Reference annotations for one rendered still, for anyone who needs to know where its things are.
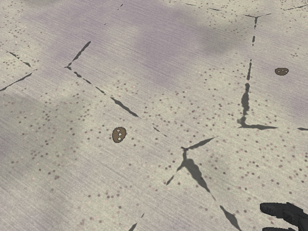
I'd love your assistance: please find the robot right hand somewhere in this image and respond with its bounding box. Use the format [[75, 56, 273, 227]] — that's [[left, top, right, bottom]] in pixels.
[[260, 202, 308, 231]]

